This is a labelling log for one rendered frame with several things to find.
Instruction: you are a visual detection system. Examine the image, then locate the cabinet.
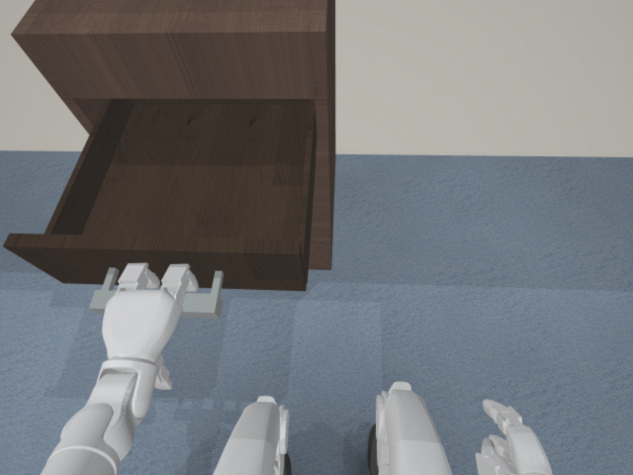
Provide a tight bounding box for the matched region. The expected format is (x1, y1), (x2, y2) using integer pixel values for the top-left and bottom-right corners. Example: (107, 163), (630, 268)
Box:
(11, 0), (335, 270)

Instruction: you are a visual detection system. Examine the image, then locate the left robot hand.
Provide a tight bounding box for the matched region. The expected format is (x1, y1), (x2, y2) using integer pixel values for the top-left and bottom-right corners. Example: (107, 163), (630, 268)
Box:
(102, 263), (199, 390)

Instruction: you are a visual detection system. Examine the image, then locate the robot thigh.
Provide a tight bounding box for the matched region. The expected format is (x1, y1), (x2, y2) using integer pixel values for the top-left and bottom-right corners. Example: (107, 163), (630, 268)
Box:
(213, 402), (289, 475)
(376, 389), (453, 475)

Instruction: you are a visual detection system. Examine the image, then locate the left robot thigh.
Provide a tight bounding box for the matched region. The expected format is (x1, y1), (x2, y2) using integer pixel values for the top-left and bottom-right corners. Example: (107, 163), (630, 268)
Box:
(213, 402), (289, 475)

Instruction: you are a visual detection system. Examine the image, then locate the left robot forearm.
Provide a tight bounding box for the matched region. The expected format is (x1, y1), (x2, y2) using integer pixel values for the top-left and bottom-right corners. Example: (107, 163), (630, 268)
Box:
(41, 357), (158, 475)

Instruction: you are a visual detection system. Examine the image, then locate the right robot thigh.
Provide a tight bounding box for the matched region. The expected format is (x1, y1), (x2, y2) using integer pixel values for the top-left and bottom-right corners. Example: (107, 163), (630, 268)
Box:
(376, 389), (453, 475)

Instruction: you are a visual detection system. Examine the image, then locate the handle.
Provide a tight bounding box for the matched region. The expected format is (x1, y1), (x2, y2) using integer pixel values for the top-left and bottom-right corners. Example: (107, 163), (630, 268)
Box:
(89, 267), (224, 319)

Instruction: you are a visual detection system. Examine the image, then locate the drawer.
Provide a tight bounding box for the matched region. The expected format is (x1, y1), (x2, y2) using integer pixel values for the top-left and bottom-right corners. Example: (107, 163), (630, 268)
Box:
(3, 99), (317, 291)

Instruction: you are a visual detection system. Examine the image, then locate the right robot hand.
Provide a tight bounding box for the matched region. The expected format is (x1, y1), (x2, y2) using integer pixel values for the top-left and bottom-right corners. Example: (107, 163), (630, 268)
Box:
(476, 399), (553, 475)

